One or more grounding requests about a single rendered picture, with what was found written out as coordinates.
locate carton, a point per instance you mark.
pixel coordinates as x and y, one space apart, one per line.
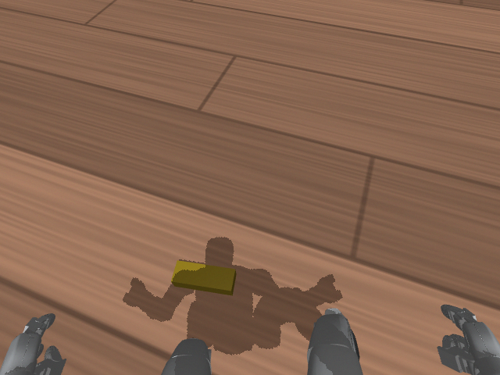
203 277

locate right robot hand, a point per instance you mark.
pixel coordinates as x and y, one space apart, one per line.
459 353

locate left robot hand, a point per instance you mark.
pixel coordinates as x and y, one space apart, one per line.
27 347

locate right robot arm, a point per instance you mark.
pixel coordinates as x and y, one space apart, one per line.
489 365

